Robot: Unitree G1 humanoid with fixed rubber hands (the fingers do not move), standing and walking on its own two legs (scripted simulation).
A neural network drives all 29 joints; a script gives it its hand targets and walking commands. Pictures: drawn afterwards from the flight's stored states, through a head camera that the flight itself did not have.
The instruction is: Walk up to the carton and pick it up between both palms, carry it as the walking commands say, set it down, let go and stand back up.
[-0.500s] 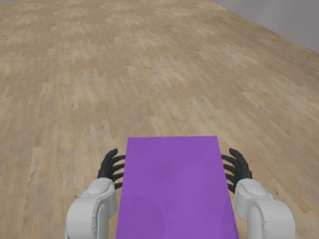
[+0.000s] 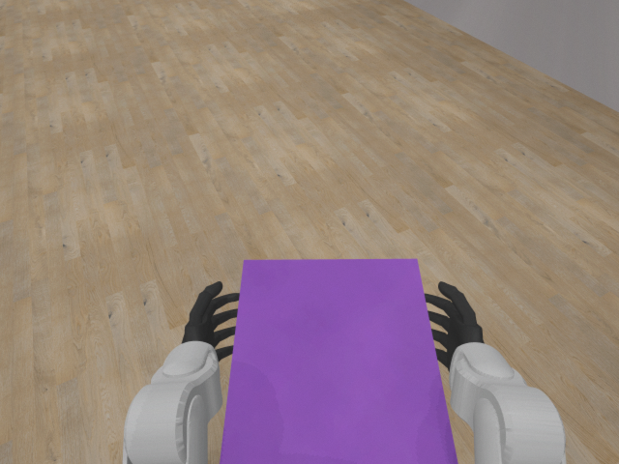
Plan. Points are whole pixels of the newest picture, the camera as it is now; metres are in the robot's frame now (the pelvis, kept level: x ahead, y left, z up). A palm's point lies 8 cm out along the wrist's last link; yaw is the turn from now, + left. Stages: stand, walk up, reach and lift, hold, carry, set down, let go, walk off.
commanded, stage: carry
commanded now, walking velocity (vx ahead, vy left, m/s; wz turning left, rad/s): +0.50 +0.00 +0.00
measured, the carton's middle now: (329, 382) +0.24 +0.00 -0.01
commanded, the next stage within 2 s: none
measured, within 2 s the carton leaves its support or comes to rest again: neither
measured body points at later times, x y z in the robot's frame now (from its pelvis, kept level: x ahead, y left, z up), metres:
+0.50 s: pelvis +0.34 -0.03 +0.00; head +0.35 -0.05 +0.45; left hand +0.57 +0.14 +0.08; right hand +0.61 -0.15 +0.07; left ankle +0.23 +0.10 -0.65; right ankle +0.38 -0.10 -0.74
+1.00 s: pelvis +0.66 +0.06 +0.00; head +0.69 +0.07 +0.45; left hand +0.92 +0.21 +0.06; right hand +0.92 -0.08 +0.07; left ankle +0.71 +0.13 -0.74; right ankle +0.56 -0.07 -0.65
